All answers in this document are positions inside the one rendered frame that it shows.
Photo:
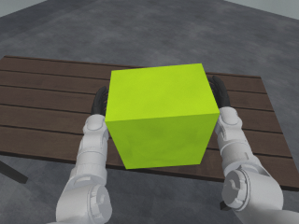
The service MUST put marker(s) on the left robot forearm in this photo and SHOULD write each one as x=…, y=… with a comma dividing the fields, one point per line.
x=92, y=155

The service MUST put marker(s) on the robot right hand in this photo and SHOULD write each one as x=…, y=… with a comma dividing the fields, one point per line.
x=219, y=92

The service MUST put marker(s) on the carton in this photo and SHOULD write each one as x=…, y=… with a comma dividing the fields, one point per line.
x=161, y=116

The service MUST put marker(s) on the table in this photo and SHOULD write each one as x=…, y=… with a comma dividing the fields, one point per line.
x=44, y=104

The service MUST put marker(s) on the right robot upper arm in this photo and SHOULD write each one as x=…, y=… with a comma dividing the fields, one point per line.
x=256, y=198

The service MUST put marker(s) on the left robot upper arm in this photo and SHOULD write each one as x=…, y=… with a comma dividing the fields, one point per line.
x=89, y=204

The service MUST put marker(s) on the right robot forearm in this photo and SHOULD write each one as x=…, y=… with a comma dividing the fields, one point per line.
x=234, y=146

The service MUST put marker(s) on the robot left hand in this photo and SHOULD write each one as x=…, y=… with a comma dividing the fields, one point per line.
x=98, y=107

